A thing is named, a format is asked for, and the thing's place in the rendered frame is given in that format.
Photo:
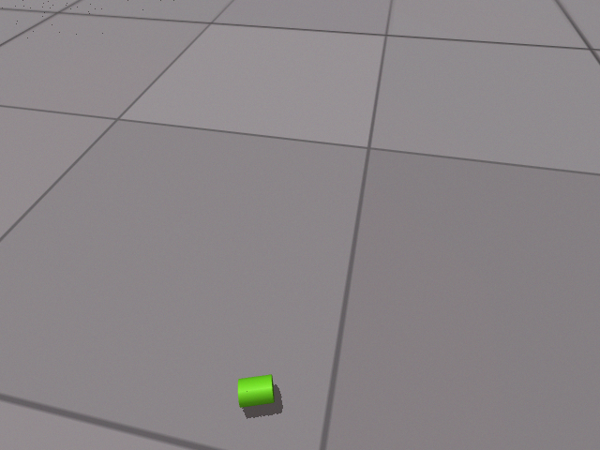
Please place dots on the can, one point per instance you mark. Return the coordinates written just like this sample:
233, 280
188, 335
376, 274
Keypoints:
256, 391

